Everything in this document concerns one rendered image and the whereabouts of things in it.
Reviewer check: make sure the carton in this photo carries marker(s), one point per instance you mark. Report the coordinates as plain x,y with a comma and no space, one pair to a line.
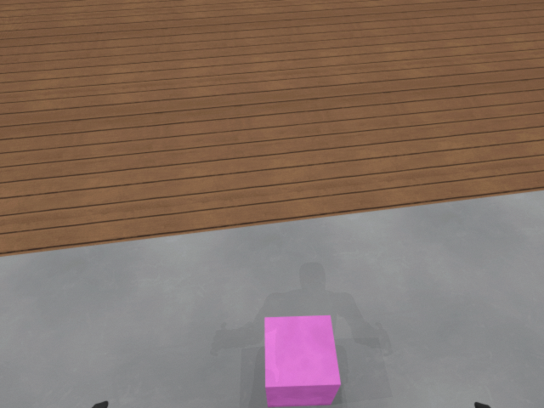
300,361

